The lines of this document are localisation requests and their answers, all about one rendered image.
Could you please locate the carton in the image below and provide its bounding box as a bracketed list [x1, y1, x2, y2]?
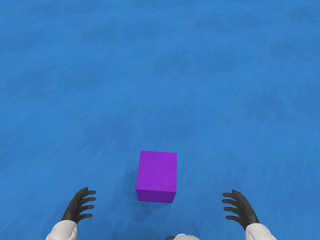
[136, 150, 177, 203]

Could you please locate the robot left hand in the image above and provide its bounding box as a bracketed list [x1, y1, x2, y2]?
[61, 187, 96, 224]

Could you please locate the robot right hand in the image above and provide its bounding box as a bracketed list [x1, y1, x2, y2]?
[222, 189, 260, 232]

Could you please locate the right robot forearm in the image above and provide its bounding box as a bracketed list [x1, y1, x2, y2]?
[245, 223, 277, 240]

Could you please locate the left robot forearm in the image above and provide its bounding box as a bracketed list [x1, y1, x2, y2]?
[45, 220, 78, 240]

